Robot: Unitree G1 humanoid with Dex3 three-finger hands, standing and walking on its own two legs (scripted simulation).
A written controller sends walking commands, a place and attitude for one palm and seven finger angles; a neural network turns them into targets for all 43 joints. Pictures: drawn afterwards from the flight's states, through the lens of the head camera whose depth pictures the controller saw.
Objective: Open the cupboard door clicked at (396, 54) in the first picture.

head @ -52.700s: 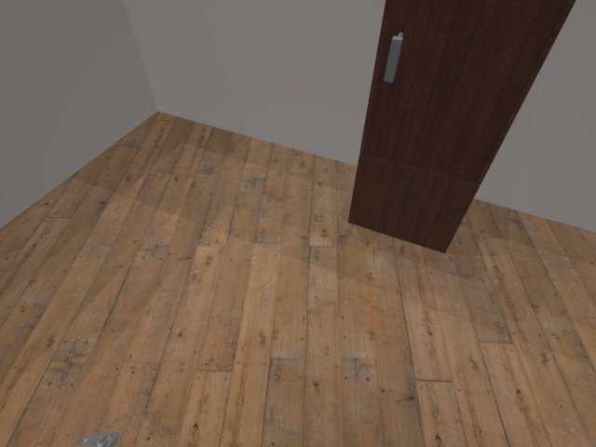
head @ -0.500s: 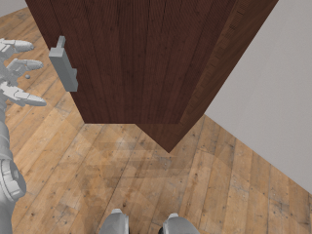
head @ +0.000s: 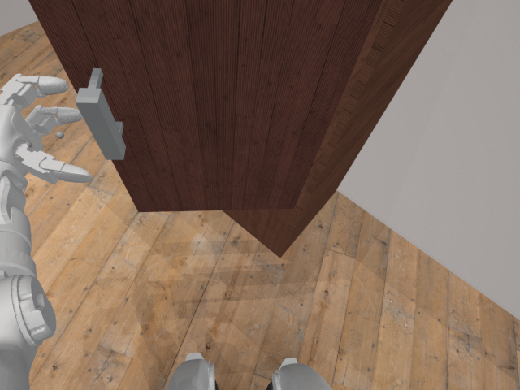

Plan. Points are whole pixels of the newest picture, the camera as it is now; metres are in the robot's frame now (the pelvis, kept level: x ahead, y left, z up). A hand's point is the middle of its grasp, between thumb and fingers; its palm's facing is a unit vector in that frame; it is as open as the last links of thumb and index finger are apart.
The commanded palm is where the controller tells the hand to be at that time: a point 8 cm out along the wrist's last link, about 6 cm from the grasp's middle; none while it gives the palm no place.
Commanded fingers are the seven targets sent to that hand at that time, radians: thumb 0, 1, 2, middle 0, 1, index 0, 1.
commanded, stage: slide the fingers in behind the handle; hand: left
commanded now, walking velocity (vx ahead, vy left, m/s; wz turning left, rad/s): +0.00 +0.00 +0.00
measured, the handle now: (106, 115) +0.50 +0.21 +0.09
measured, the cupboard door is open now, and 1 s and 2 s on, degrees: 44 44 43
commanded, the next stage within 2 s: close the thumb around the handle in 1.24 s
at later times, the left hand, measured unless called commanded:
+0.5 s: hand (85, 139) +0.45 +0.23 +0.09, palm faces +0.01 -1.00 +0.00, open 14.0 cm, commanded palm +0.43 +0.27 +0.09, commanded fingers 0.00 -0.50 0.30 -0.30 -1.20 -0.30 -1.20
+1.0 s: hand (107, 137) +0.46 +0.20 +0.09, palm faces +0.04 -1.00 -0.01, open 13.9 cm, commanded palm +0.44 +0.25 +0.09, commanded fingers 0.00 -0.50 0.30 -0.30 -1.20 -0.30 -1.20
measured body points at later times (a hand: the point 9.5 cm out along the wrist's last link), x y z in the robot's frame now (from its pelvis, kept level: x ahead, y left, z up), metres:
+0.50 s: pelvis -0.01 +0.00 +0.00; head +0.09 +0.02 +0.44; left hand +0.45 +0.28 +0.10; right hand +0.05 -0.27 -0.10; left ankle +0.02 +0.09 -0.68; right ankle -0.01 -0.13 -0.68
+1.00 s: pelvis -0.01 -0.02 +0.00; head +0.08 +0.00 +0.44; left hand +0.45 +0.26 +0.09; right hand +0.03 -0.29 -0.11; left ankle +0.02 +0.09 -0.68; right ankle -0.01 -0.13 -0.68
